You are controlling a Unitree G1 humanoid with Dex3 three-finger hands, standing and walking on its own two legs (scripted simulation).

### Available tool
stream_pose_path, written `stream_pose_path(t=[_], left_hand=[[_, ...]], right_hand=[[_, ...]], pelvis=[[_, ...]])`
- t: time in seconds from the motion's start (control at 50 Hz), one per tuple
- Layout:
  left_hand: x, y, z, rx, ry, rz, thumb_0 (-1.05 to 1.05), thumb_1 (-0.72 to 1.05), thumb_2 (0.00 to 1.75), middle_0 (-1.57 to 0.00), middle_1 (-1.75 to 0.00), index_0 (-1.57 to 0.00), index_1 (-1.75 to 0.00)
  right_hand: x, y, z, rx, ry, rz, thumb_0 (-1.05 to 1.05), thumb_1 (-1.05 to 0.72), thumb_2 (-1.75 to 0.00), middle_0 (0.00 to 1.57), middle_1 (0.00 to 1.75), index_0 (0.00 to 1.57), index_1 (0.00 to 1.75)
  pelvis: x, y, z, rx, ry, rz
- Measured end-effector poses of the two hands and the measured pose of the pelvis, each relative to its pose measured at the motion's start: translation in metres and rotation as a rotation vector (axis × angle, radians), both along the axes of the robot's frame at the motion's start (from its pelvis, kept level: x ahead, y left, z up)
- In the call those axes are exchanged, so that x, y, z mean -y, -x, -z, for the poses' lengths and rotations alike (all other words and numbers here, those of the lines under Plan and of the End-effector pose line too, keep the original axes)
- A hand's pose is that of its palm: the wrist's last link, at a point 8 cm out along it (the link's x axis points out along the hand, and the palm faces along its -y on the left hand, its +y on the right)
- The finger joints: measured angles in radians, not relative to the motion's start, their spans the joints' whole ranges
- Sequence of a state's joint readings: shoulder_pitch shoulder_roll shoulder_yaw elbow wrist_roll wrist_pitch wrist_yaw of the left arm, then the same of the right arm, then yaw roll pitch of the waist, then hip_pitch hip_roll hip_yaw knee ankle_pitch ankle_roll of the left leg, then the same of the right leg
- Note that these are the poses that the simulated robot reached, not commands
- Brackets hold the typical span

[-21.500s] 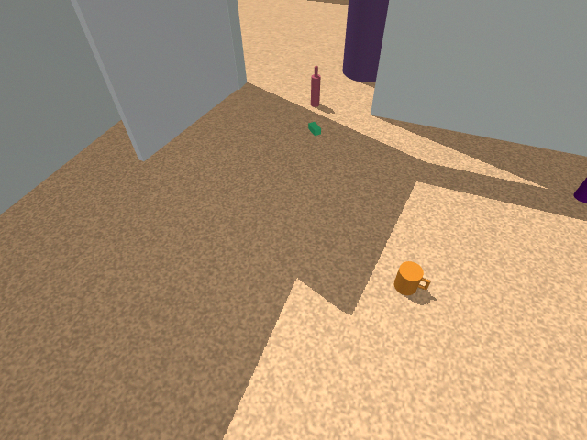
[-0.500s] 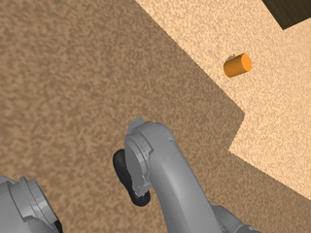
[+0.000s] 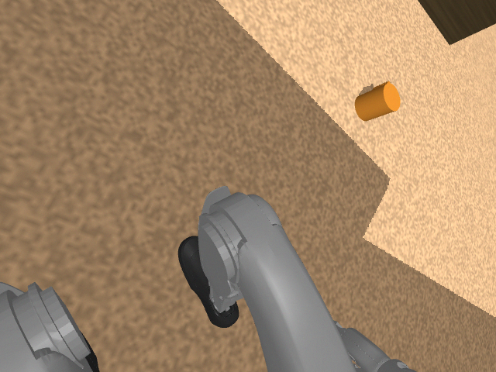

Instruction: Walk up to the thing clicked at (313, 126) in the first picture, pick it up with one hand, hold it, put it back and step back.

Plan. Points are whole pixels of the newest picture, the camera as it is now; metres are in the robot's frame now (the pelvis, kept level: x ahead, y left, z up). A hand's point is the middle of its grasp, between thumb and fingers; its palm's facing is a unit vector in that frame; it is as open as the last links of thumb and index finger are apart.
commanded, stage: settle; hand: left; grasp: from above
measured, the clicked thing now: out of the picture +0.49 +0.32 -0.29
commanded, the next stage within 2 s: lift in 0.88 s
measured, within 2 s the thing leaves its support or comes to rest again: leaves its support in 0.24 s
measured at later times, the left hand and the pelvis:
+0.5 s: hand out of the picture +0.48 +0.34 -0.21, palm faces -0.42 -0.09 -0.90, open 7.0 cm; pelvis +0.01 +0.00 +0.01, yaw +1 degrees
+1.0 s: hand out of the picture +0.48 +0.33 -0.13, palm faces -0.45 -0.06 -0.89, open 7.0 cm; pelvis +0.00 -0.01 +0.02, yaw +6 degrees
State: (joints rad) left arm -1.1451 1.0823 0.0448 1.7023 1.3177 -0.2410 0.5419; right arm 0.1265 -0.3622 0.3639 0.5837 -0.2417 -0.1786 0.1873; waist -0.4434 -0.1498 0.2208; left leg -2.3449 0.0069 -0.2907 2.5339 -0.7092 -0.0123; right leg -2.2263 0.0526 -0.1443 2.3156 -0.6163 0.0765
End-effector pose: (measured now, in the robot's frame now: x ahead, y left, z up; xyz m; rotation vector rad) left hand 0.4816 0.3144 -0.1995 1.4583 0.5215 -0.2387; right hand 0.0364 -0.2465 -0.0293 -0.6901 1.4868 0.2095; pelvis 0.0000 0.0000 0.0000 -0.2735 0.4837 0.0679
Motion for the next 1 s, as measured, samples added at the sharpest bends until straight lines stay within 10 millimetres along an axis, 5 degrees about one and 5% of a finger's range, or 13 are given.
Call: stream_pose_path(t=[0.32,0.76,1.0], left_hand=[[-0.015,-0.006,-0.013,0.030,-0.012,-0.021,-0.01,0.43,0.00,-1.08,-0.02,-1.09,0.00],[-0.017,0.001,-0.106,0.024,-0.034,0.027,-0.01,0.42,0.00,-1.09,0.00,-1.09,0.00],[-0.015,0.001,-0.130,0.014,-0.045,0.023,-0.01,0.44,0.01,-1.07,-0.03,-1.07,-0.02]], right_hand=[[0.001,-0.003,-0.004,-0.004,0.018,0.032,0.00,-0.92,-0.91,0.20,0.30,0.20,0.30],[0.019,-0.060,0.010,0.145,-0.014,0.082,0.00,-0.91,-0.91,0.20,0.30,0.20,0.30],[0.024,-0.039,0.015,0.127,0.009,0.140,0.00,-0.91,-0.90,0.20,0.30,0.20,0.30]], pelvis=[[-0.002,-0.004,-0.002,-0.033,0.010,-0.002],[0.002,-0.003,-0.018,-0.101,-0.040,-0.054],[0.008,0.004,-0.022,-0.099,-0.064,-0.060]])
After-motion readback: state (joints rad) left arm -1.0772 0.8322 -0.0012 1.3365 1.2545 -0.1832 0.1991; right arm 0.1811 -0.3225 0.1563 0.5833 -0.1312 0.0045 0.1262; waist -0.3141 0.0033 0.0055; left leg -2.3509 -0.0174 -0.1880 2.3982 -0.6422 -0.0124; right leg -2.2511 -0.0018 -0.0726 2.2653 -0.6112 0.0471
